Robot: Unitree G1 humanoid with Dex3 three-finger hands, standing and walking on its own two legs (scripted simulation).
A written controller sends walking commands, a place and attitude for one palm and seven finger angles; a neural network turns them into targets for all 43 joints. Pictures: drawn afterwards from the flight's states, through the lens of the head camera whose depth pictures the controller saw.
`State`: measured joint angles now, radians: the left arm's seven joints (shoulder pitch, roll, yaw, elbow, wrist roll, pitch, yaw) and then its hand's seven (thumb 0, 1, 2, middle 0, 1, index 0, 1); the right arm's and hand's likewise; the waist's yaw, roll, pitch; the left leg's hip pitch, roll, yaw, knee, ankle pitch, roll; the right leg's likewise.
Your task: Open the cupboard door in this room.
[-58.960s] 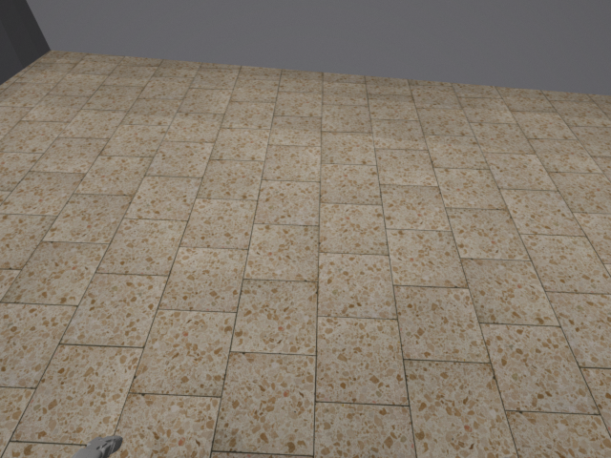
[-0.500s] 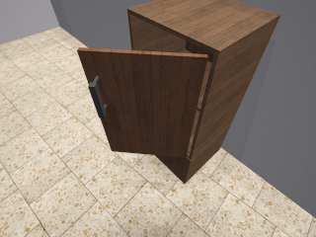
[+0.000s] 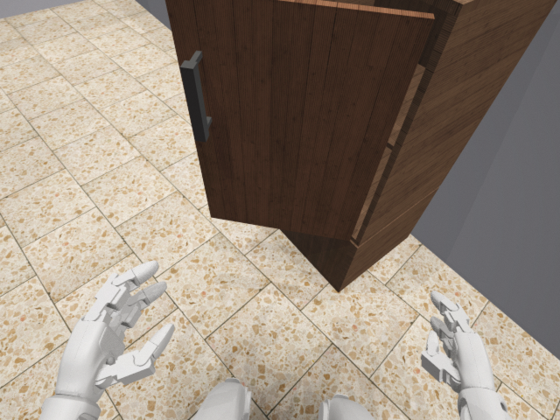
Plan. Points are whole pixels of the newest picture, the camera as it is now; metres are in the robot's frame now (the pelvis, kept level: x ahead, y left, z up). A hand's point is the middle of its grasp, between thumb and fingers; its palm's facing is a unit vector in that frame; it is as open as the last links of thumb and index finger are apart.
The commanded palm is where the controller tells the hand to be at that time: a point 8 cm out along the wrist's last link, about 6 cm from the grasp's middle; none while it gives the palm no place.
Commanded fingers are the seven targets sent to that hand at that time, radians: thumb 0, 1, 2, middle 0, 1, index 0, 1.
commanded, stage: raise the hand with hooked fingers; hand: left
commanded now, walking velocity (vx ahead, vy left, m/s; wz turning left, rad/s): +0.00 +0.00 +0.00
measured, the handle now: (199, 98) +0.62 +0.22 +0.09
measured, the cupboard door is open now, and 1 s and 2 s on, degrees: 42 42 42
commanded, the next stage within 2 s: move the hooked fingers beside the handle in 1.58 s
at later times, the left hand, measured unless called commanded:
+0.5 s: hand (115, 288) +0.25 +0.24 +0.07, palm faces -0.06 -1.00 -0.06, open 12.1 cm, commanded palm +0.23 +0.29 +0.08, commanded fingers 0.00 -0.31 0.38 -0.29 -1.08 -0.29 -1.08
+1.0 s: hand (81, 235) +0.30 +0.28 +0.11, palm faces -0.04 -1.00 -0.05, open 13.9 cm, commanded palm +0.28 +0.34 +0.11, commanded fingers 0.00 -0.50 0.30 -0.30 -1.20 -0.30 -1.20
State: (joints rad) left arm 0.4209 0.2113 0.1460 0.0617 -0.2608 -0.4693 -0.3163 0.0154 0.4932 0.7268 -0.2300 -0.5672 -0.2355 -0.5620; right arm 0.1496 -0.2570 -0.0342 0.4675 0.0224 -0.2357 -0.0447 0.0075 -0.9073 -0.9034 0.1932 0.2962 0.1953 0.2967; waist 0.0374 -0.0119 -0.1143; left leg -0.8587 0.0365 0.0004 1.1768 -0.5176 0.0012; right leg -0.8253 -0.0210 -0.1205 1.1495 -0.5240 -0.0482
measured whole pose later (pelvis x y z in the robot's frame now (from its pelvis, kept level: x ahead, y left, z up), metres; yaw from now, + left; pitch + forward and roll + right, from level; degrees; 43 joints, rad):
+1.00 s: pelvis +0.02 +0.02 +0.04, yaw +0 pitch +10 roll -3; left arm 0.01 0.42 0.40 0.36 -0.36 -0.27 -0.53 -0.01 -0.49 0.31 -0.30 -1.20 -0.30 -1.19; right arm 0.27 -0.27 0.06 0.56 0.03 -0.22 -0.07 0.01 -0.90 -0.90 0.20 0.30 0.20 0.30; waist 0.00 0.03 -0.07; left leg -0.68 0.03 0.02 0.95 -0.44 0.03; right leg -0.63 -0.01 -0.11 0.88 -0.42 -0.01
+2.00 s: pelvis +0.01 +0.01 +0.04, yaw -1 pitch +11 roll -2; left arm -0.32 0.49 0.44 0.71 -0.31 -0.30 -0.59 -0.01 -0.50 0.30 -0.30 -1.20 -0.30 -1.20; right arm 0.28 -0.29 0.05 0.59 0.03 -0.18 -0.08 0.01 -0.90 -0.90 0.20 0.30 0.20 0.30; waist -0.04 0.01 -0.06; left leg -0.71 0.03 0.02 0.93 -0.42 0.02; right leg -0.67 -0.01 -0.10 0.88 -0.40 -0.03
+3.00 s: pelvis +0.01 +0.03 +0.01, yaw -4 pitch +22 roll -4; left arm -0.96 0.78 0.50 1.25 -0.11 -0.33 -0.54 -0.01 -0.50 0.30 -0.30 -1.20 -0.30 -1.20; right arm 0.40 -0.31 0.07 0.60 0.00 0.03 -0.05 0.00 -0.90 -0.90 0.20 0.30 0.20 0.30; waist -0.19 0.01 -0.07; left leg -1.01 0.06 0.02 1.08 -0.47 0.04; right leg -0.96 0.02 -0.09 0.98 -0.41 -0.01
